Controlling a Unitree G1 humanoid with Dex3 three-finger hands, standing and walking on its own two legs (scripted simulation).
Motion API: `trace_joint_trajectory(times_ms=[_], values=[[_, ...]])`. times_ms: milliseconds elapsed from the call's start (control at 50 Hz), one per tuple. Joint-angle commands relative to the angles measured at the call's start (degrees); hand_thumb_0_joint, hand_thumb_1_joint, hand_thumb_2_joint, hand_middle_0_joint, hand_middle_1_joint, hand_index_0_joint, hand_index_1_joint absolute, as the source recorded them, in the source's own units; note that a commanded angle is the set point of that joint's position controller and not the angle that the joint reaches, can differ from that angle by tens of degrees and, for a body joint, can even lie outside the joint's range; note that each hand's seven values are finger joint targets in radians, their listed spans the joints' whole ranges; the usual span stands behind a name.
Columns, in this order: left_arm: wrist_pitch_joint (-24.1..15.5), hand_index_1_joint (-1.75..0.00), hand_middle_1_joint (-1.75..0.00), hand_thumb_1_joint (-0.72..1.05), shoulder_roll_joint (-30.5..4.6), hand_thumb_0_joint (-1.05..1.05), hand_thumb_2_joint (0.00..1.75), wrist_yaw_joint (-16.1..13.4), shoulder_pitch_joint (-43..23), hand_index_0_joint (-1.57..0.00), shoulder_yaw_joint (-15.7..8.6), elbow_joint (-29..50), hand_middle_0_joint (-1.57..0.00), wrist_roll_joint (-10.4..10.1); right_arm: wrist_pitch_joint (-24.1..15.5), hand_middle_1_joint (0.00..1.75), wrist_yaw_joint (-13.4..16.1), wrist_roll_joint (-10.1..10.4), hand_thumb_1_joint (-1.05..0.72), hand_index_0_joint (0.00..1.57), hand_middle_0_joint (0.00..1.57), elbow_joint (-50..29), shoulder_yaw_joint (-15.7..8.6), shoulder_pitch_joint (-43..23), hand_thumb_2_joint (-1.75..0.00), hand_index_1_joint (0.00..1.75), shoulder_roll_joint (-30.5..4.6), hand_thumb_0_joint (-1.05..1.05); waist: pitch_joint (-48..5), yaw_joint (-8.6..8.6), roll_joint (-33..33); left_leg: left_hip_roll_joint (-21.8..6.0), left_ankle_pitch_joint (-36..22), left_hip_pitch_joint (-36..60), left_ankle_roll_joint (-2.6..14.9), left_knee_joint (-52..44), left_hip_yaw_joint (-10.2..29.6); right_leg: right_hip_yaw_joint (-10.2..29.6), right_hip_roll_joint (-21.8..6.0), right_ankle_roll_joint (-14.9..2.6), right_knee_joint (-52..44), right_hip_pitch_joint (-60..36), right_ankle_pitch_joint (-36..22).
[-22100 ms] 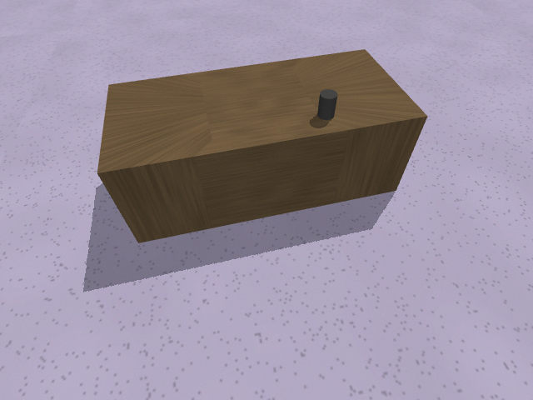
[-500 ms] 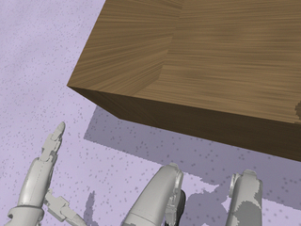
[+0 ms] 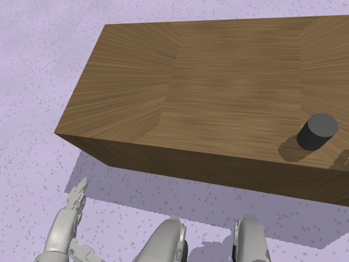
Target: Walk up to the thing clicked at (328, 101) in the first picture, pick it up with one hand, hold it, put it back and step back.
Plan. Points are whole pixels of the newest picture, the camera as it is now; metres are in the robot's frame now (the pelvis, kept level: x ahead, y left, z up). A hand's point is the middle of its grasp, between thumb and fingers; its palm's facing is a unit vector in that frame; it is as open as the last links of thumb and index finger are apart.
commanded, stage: home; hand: right
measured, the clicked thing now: (315, 132) +0.47 -0.28 -0.15
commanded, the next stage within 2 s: none
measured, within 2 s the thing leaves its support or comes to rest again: neither
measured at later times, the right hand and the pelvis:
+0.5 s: hand out of the picture +0.30 -0.30 +0.02, palm faces +0.32 +0.90 -0.31, open 17.4 cm; pelvis +0.03 -0.01 +0.07, yaw -3 degrees
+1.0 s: hand (298, 251) +0.18 -0.16 +0.01, palm faces +0.21 +0.95 -0.25, open 17.5 cm; pelvis +0.03 +0.03 +0.07, yaw -5 degrees
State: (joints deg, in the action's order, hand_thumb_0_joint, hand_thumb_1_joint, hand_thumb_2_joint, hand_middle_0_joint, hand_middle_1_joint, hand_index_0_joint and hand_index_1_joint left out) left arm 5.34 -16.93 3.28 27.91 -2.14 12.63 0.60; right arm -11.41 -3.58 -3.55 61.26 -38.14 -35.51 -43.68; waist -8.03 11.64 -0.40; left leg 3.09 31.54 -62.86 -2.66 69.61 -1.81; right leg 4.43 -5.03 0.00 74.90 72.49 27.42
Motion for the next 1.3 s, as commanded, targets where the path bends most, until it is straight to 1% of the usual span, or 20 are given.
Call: trace_joint_trajectory(times_ms=[0, 60, 80, 120, 160, 240, 280, 340, 360, 420, 480, 580, 660, 680, 700, 720, 900, 1000, 1180, 1280], values=[[-0.5, -0.18, -0.18, -0.07, -11.0, 0.00, 0.35, -1.4, 3.5, -0.13, -8.5, 5.0, -0.13, -0.6, -1.6, 0.05, 4.9, 0.3, 0.47, 0.05, 0.05, -15.9, 0.1, -14.4, -0.06, 0.05, -21.5, 0.00, -32.0, -3.44, 19.1, 1.6, -18.6, 8.8, 3.21, -11.3, -2.7, -0.3, 1.1, 0.60, -13.4, -43.2, -22.5], [-0.2, -0.20, -0.20, 0.17, -6.5, 0.00, 0.55, -2.0, -6.6, -0.14, -0.8, 2.8, -0.14, -0.7, -0.9, 0.05, 7.0, -0.1, 0.55, 0.05, 0.05, -8.6, 4.9, -17.3, -0.06, 0.05, -15.6, 0.00, -21.2, -4.49, 14.2, 1.2, -15.4, 10.6, 3.17, -14.6, -2.1, -1.1, 1.3, 0.65, -17.2, -36.5, -16.2], [-0.3, -0.19, -0.20, 0.25, -5.1, 0.00, 0.55, -2.0, -8.2, -0.14, 1.8, 1.2, -0.14, -0.5, -0.7, 0.05, 7.4, -0.2, 0.56, 0.05, 0.05, -5.4, 5.5, -15.2, -0.05, 0.05, -14.2, 0.00, -18.3, -6.04, 13.7, 1.1, -14.9, 11.4, 3.15, -15.5, -1.7, -1.7, 1.4, 0.60, -18.1, -35.0, -15.4], [-0.7, -0.20, -0.21, 0.35, -2.2, 0.00, 0.58, -1.6, -9.2, -0.14, 5.8, 0.4, -0.14, -0.5, -0.3, 0.06, 7.4, -0.1, 0.53, 0.05, 0.05, -3.9, 7.4, -12.0, -0.07, 0.06, -11.4, 0.00, -17.0, -7.28, 13.1, 0.9, -13.2, 13.8, 3.22, -17.3, -0.9, -2.4, 1.6, 0.62, -20.1, -34.9, -13.8], [-1.1, -0.23, -0.23, 0.48, -2.6, 0.00, 0.66, -1.6, -7.0, -0.16, 5.5, 0.0, -0.16, -0.5, 0.3, 0.06, 7.2, 0.1, 0.52, 0.06, 0.06, -6.0, 8.2, -9.2, -0.08, 0.06, -9.2, 0.00, -20.3, -6.62, 14.1, 0.8, -15.3, 16.6, 3.18, -18.5, -0.9, -2.9, 1.7, 0.60, -21.1, -39.1, -16.0], [0.3, -0.25, -0.25, 0.61, -8.6, 0.00, 0.73, -2.0, 1.8, -0.17, -2.5, -2.9, -0.17, -1.9, 3.8, 0.06, 6.5, 2.4, 0.48, 0.06, 0.06, -16.6, 9.6, 7.4, -0.09, 0.06, -5.9, 0.00, -20.5, -5.24, 11.4, 0.9, -19.4, 19.4, 3.30, -20.0, -2.9, -2.4, 1.6, 0.78, -24.7, -47.6, -21.8], [1.2, -0.25, -0.25, 0.65, -9.1, 0.00, 0.76, -2.6, 0.2, -0.17, -4.2, -5.1, -0.17, -3.0, 5.9, 0.06, 6.4, 3.8, 0.53, 0.05, 0.05, -24.2, 13.1, 10.4, -0.07, 0.06, -1.7, 0.00, -18.4, -5.48, 9.4, 0.6, -18.0, 18.8, 3.37, -21.0, -3.3, -1.8, 1.5, 0.81, -26.7, -49.8, -21.3], [1.1, -0.29, -0.30, 0.89, -6.2, 0.00, 0.90, -3.5, -3.0, -0.20, -2.3, -7.2, -0.20, -4.0, 7.6, 0.05, 6.8, 5.1, 0.54, 0.05, 0.05, -32.7, 19.3, 11.5, -0.06, 0.05, 6.2, 0.00, -13.4, -5.62, 7.6, -0.1, -14.8, 18.8, 3.51, -22.6, -3.0, -1.4, 1.2, 0.77, -29.7, -49.3, -16.0], [0.6, -0.30, -0.30, 0.89, -5.5, 0.00, 0.90, -3.8, -4.6, -0.20, -1.4, -6.2, -0.20, -4.0, 7.5, 0.05, 7.3, 5.1, 0.57, 0.05, 0.05, -37.8, 18.8, 12.4, -0.05, 0.05, 5.3, 0.00, -14.8, -7.47, 8.2, -0.3, -14.9, 20.7, 3.56, -23.2, -2.8, -1.7, 1.4, 0.72, -30.4, -50.0, -15.7], [-0.3, -0.30, -0.30, 0.89, -2.9, 0.00, 0.90, -5.0, -6.7, -0.20, 2.0, -6.2, -0.20, -3.9, 6.6, 0.05, 8.7, 5.5, 0.57, 0.05, 0.05, -44.6, 20.8, 17.7, -0.04, 0.05, 7.7, 0.00, -11.0, -9.24, 9.4, -1.1, -13.1, 24.3, 3.77, -25.2, -1.9, -2.6, 1.8, 0.95, -32.3, -49.0, -12.5], [-0.9, -0.29, -0.30, 0.89, -0.3, 0.00, 0.90, -6.1, -7.4, -0.20, 3.7, -8.6, -0.20, -3.4, 6.0, 0.05, 9.8, 5.6, 0.55, 0.05, 0.05, -47.9, 21.7, 28.0, -0.06, 0.05, 11.2, 0.00, -10.3, -11.47, 10.5, -1.5, -15.5, 28.8, 3.88, -26.0, -1.4, -3.9, 2.6, 1.30, -32.5, -49.3, -15.6], [-0.9, -0.29, -0.30, 0.89, -1.8, 0.00, 0.90, -7.1, -7.0, -0.20, 0.4, -12.1, -0.20, -2.9, 6.9, 0.05, 10.1, 6.0, 0.56, 0.05, 0.05, -55.1, 25.0, 40.7, -0.05, 0.05, 16.0, 0.00, -9.9, -12.11, 10.7, -1.7, -17.9, 32.2, 3.78, -27.2, -0.9, -5.4, 3.3, 1.03, -32.5, -49.5, -17.6], [-1.4, -0.30, -0.30, 0.89, -2.6, 0.00, 0.90, -7.5, -6.8, -0.20, -1.8, -11.9, -0.20, -2.8, 8.2, 0.05, 9.3, 6.4, 0.58, 0.05, 0.05, -57.9, 33.1, 51.4, -0.04, 0.05, 25.5, 0.00, -5.7, -9.89, 5.0, -1.3, -17.5, 30.6, 3.21, -27.7, -1.4, -5.6, 3.0, 0.45, -32.8, -48.6, -16.4], [-1.2, -0.29, -0.30, 0.89, -2.3, 0.00, 0.90, -8.0, -8.5, -0.20, 0.8, -25.6, -0.20, -3.4, 8.9, 0.05, 10.7, 6.1, 0.56, 0.05, 0.05, -59.0, 30.0, 52.4, -0.05, 0.05, 22.9, 0.00, -3.4, -9.72, 5.3, -0.8, -18.0, 29.8, 3.02, -27.3, -1.2, -4.7, 2.7, -0.12, -31.4, -47.5, -16.1], [-1.9, -0.30, -0.30, 0.89, -1.8, 0.00, 0.90, -8.3, -8.3, -0.20, 0.8, -23.3, -0.20, -3.4, 9.4, 0.05, 10.5, 5.9, 0.57, 0.05, 0.05, -60.6, 33.9, 54.2, -0.04, 0.05, 26.7, 0.00, -4.2, -8.59, 2.5, -1.0, -19.9, 30.4, 2.67, -27.4, -1.2, -5.0, 2.8, -0.53, -30.7, -47.8, -17.5], [-2.4, -0.30, -0.30, 0.89, -1.5, 0.00, 0.90, -8.7, -9.2, -0.20, 0.8, -23.6, -0.20, -3.3, 9.7, 0.05, 10.4, 5.8, 0.57, 0.05, 0.05, -61.8, 35.0, 55.1, -0.04, 0.05, 26.9, 0.00, -3.4, -9.00, 1.6, -1.1, -20.9, 30.6, 2.32, -27.2, -1.2, -5.1, 2.9, -0.83, -30.2, -46.8, -17.6], [-5.9, -0.30, -0.30, 0.89, -1.3, 0.00, 0.90, -11.1, -15.0, -0.20, 0.6, -27.9, -0.20, -3.0, 12.1, 0.05, 11.8, 5.1, 0.57, 0.05, 0.05, -68.0, 33.2, 57.1, -0.05, 0.05, 23.8, 0.00, -4.0, -9.93, 1.4, -2.3, -16.6, 30.5, 1.82, -27.6, 1.2, -5.9, 4.3, -1.07, -27.7, -44.4, -12.2], [-7.9, -0.30, -0.30, 0.89, -1.5, 0.00, 0.90, -11.7, -15.5, -0.20, 0.4, -29.1, -0.20, -2.7, 13.9, 0.05, 11.9, 5.0, 0.58, 0.05, 0.05, -66.8, 36.5, 59.7, -0.04, 0.05, 27.3, 0.00, -3.0, -9.81, 0.6, -2.5, -14.5, 29.5, 2.02, -28.2, 1.4, -5.9, 4.3, -0.87, -27.7, -44.1, -11.1], [-10.5, -0.30, -0.30, 0.90, -1.7, 0.00, 0.90, -11.7, -17.1, -0.20, 0.4, -30.4, -0.20, -2.4, 15.7, 0.05, 12.2, 4.8, 0.58, 0.05, 0.05, -66.0, 35.1, 59.7, -0.03, 0.05, 26.4, 0.00, 0.9, -10.40, -2.5, -2.8, -8.7, 28.1, 1.89, -30.5, 1.7, -6.1, 4.4, -0.65, -28.2, -41.9, -7.8], [-11.4, -0.30, -0.30, 0.90, -1.8, 0.00, 0.90, -12.2, -16.7, -0.20, 0.4, -30.8, -0.20, -2.2, 16.2, 0.04, 12.4, 4.6, 0.60, 0.05, 0.05, -67.9, 34.5, 59.9, -0.03, 0.04, 25.3, 0.00, -2.9, -10.60, 0.0, -2.6, -13.2, 30.3, 1.74, -29.0, 1.6, -6.1, 4.4, -0.87, -28.0, -43.8, -10.4]])
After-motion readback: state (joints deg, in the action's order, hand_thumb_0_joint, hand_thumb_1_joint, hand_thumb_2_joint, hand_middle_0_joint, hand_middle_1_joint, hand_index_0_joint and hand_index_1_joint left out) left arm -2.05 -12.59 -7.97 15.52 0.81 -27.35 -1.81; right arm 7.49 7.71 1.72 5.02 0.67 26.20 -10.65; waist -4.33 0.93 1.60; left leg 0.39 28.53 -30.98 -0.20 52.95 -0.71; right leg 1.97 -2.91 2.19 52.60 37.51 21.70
